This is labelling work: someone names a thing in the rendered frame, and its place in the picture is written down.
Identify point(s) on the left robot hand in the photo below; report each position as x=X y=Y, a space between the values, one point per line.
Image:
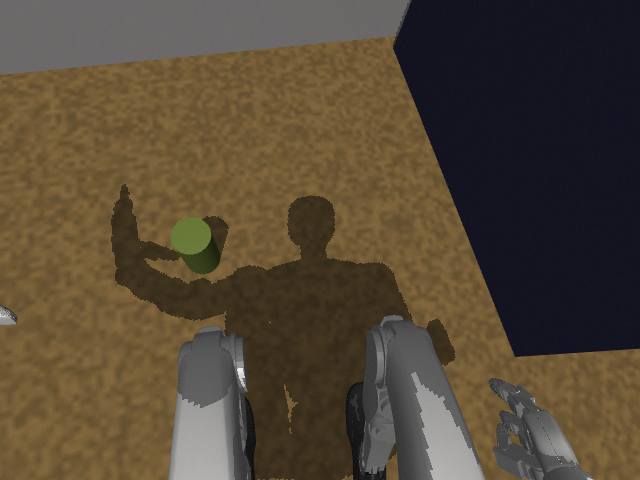
x=7 y=316

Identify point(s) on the can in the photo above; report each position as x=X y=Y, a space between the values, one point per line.
x=194 y=242

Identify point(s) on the right robot foot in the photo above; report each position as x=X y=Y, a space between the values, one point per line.
x=355 y=422

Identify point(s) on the right robot hand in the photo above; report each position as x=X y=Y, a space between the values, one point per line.
x=538 y=432

